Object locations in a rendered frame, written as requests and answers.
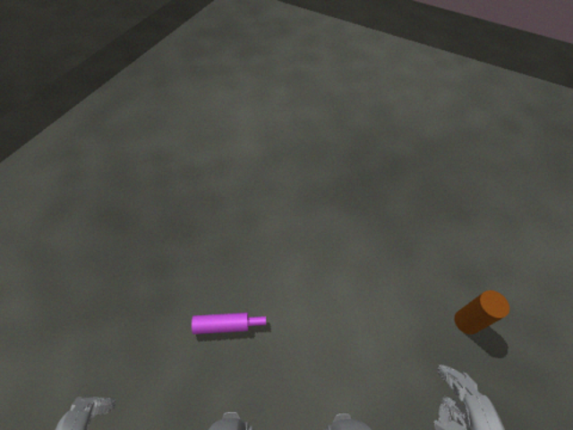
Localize left robot hand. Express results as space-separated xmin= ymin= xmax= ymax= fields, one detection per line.
xmin=56 ymin=397 xmax=115 ymax=430

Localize right robot hand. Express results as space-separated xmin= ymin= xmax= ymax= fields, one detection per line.
xmin=434 ymin=365 xmax=505 ymax=430

